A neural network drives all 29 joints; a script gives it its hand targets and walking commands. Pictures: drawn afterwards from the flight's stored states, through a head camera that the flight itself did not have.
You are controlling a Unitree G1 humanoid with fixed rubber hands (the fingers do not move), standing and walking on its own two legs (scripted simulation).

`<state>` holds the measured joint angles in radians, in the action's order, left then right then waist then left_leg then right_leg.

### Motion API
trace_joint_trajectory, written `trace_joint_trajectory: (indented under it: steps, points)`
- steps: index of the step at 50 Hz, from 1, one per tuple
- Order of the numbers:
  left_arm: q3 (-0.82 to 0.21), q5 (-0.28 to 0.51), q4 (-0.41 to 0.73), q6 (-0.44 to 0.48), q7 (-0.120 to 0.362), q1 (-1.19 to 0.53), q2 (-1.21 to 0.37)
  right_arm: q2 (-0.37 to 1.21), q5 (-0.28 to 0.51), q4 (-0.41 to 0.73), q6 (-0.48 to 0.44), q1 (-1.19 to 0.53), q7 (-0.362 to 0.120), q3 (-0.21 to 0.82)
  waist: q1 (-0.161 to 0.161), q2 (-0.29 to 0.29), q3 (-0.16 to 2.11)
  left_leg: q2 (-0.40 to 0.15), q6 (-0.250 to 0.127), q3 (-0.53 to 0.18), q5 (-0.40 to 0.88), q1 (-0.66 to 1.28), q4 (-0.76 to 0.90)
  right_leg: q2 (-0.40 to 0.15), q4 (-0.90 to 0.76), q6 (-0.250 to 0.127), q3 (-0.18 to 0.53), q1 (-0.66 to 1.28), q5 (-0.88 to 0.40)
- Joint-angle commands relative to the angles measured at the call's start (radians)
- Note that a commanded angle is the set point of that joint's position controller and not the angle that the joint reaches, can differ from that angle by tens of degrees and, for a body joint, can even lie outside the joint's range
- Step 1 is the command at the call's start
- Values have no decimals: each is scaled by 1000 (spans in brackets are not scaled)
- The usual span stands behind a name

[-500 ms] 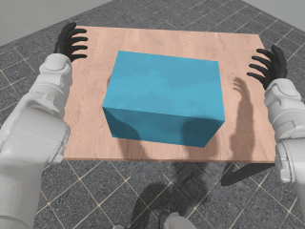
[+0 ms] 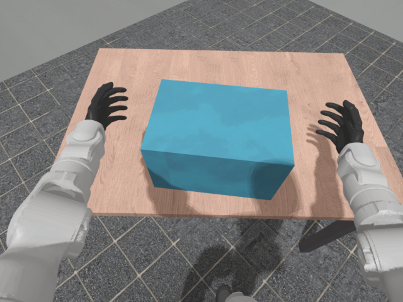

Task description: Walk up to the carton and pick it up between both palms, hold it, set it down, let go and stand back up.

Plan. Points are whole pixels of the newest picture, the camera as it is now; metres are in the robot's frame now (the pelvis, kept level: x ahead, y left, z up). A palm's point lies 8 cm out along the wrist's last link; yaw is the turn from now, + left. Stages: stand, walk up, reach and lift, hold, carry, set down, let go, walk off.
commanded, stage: set down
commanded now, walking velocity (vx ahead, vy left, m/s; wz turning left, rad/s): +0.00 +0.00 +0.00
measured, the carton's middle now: (217, 141) +0.47 -0.07 -0.03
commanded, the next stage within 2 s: none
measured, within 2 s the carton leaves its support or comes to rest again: neither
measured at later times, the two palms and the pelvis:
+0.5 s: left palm (88, 149) +0.42 +0.20 +0.06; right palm (348, 166) +0.33 -0.31 +0.05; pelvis +0.01 +0.00 +0.01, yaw -1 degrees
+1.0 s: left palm (75, 194) +0.34 +0.22 +0.02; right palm (343, 201) +0.27 -0.29 +0.02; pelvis +0.01 +0.00 +0.01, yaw +0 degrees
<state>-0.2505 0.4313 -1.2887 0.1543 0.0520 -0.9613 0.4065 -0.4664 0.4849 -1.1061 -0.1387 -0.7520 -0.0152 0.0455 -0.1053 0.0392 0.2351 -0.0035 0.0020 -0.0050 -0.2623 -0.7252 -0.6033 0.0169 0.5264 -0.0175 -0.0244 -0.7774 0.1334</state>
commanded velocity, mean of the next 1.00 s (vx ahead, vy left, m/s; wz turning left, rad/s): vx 0.00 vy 0.00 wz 0.00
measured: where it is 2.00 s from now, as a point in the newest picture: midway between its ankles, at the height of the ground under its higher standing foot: outside the picture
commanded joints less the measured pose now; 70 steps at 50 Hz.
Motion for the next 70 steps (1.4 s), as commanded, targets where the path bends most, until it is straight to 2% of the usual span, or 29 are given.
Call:
trace_joint_trajectory:
  steps: [1, 8, 14, 21, 28, 40, 54, 70]
  points:
    - [64, 6, 214, 55, -4, -461, 201, -269, -15, 242, -48, -423, 13, -70, -32, -33, 682, 31, 23, -3, 252, 370, 0, 18, 7, 79, -29, 385, -337]
    - [89, -12, 188, 56, 12, -337, 192, -223, -4, 256, -37, -312, 26, -42, -12, -77, 538, 41, 3, -6, 159, 320, 50, 8, -15, 84, 1, 447, -259]
    - [95, -25, 193, 76, 19, -250, 173, -192, 2, 265, -48, -222, 26, -33, 3, -65, 435, 35, 5, -11, 133, 350, 78, 3, -35, 74, 1, 435, -197]
    - [126, -46, 292, 97, 19, -134, 167, -183, -6, 312, -81, -117, 30, -61, 9, -28, 421, 26, 30, -9, 218, 439, 68, 15, -45, 59, -15, 440, -233]
    - [158, -61, 424, 108, 20, 26, 169, -164, -30, 388, -107, 10, 38, -97, 4, -23, 382, 24, 42, -11, 281, 493, 75, 25, -65, 49, -14, 507, -281]
    - [163, -64, 522, 147, 23, 271, 159, -92, -61, 463, -128, 216, 42, -117, 13, -28, 219, 26, 35, -27, 220, 464, 118, 12, -75, 42, 7, 596, -236]
    - [156, -47, 599, 238, 23, 501, 163, -27, -107, 522, -188, 387, 49, -139, 26, -15, 113, 22, 42, -42, 153, 398, 111, 5, -36, 29, 22, 625, -155]
    - [152, -31, 662, 311, 38, 724, 177, 53, -146, 540, -262, 540, 64, -149, 32, -13, 27, 24, 47, -55, 73, 292, 79, -7, 10, 21, 45, 644, -62]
